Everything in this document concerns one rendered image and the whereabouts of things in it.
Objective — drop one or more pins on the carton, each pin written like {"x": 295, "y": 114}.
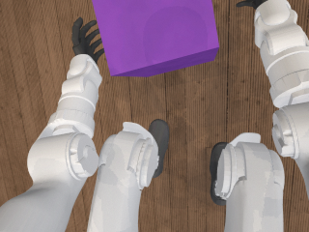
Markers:
{"x": 142, "y": 38}

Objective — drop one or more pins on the left robot hand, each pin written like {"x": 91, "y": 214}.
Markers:
{"x": 81, "y": 42}

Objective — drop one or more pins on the robot left thigh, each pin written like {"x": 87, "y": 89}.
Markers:
{"x": 129, "y": 168}

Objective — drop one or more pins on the robot left shin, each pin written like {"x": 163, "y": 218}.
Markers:
{"x": 131, "y": 127}

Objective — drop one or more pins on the robot right upper arm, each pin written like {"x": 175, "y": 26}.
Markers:
{"x": 290, "y": 133}

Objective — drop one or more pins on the right robot hand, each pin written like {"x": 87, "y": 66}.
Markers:
{"x": 250, "y": 3}

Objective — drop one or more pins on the robot left forearm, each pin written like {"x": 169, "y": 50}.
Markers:
{"x": 77, "y": 104}

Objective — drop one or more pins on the robot left upper arm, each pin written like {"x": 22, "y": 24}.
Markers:
{"x": 59, "y": 166}

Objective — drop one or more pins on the robot right forearm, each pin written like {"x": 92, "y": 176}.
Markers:
{"x": 284, "y": 49}

